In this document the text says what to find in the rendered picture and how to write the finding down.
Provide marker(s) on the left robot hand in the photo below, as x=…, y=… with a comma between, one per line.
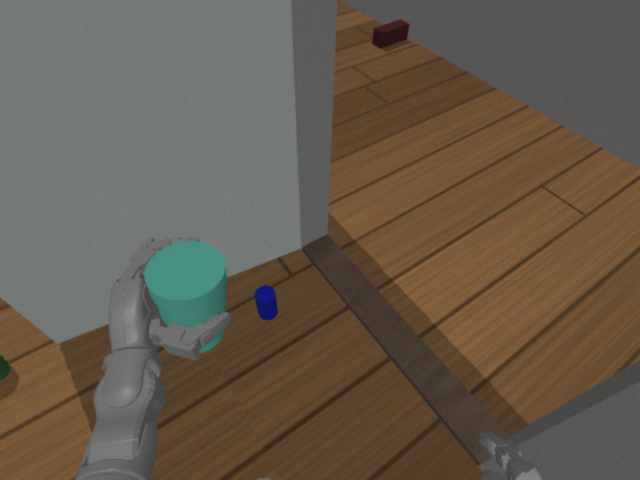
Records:
x=134, y=318

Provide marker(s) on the right robot hand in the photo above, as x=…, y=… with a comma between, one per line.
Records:
x=509, y=458

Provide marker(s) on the left robot arm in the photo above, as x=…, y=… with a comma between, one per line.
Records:
x=128, y=401

